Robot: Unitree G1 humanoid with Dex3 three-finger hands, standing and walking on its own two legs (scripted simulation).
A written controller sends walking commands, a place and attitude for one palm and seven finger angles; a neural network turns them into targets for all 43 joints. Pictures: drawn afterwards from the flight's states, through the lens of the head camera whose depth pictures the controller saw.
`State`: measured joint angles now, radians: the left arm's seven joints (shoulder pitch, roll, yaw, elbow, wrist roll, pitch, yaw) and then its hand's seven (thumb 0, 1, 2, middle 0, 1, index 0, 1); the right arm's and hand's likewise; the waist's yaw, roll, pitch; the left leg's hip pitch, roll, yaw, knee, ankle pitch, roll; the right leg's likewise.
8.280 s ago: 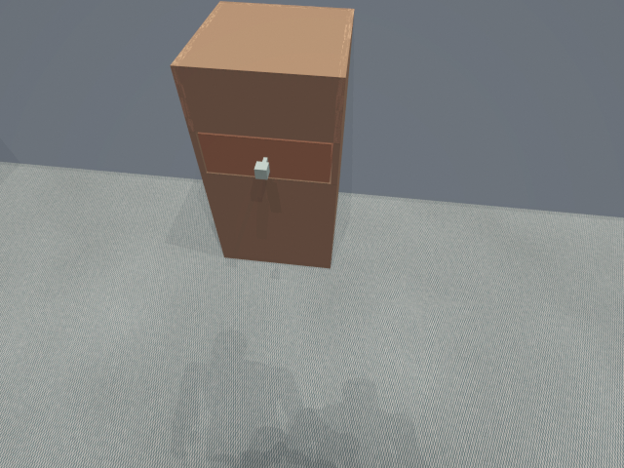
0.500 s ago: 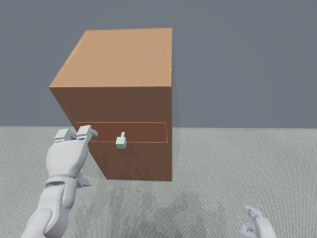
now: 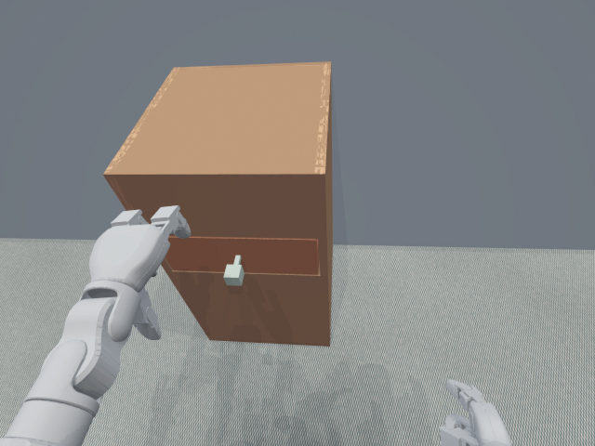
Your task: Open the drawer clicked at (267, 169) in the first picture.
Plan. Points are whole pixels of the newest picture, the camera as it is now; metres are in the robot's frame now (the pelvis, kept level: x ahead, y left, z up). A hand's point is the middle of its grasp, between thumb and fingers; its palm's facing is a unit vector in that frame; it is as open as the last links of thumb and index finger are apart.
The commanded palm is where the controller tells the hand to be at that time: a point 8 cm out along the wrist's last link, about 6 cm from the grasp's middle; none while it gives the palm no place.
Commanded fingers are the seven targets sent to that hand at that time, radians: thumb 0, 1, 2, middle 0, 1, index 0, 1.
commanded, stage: raise the hand with hooked fingers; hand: left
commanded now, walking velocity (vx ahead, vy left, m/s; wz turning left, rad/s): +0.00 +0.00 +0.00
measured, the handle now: (235, 268) +0.52 +0.24 -0.24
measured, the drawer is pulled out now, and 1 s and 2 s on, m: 0.00 0.00 0.00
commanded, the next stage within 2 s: move the hooked fingers above the handle in 0.26 s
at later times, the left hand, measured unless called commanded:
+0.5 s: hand (172, 280) +0.31 +0.22 +0.05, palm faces -0.05 -0.11 -0.99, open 13.9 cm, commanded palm +0.30 +0.23 +0.10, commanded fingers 0.00 -0.50 0.30 -0.30 -1.20 -0.30 -1.20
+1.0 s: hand (203, 274) +0.37 +0.22 -0.03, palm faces -0.08 -0.07 -0.99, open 13.8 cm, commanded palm +0.36 +0.23 +0.02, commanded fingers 0.00 -0.50 0.30 -0.30 -1.20 -0.30 -1.20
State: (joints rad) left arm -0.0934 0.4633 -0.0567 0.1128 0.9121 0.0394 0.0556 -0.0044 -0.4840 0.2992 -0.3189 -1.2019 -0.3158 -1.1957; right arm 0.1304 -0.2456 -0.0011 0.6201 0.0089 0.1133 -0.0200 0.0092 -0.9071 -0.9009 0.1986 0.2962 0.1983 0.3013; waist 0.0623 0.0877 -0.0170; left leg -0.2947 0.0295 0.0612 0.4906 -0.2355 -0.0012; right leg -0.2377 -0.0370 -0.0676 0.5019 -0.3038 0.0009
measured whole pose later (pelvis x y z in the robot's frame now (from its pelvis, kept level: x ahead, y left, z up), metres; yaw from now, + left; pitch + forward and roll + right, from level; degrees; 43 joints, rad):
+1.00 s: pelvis +0.00 +0.00 -0.03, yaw -1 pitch +13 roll +0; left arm -0.34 0.39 -0.05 0.62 1.06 -0.09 0.29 0.00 -0.48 0.30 -0.32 -1.20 -0.32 -1.20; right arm 0.26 -0.25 -0.08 0.69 -0.01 0.13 -0.02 0.01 -0.91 -0.90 0.20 0.30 0.20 0.30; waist -0.02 0.05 -0.11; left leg -0.63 0.05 0.07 0.74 -0.34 0.00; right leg -0.57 -0.03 -0.05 0.74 -0.40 0.00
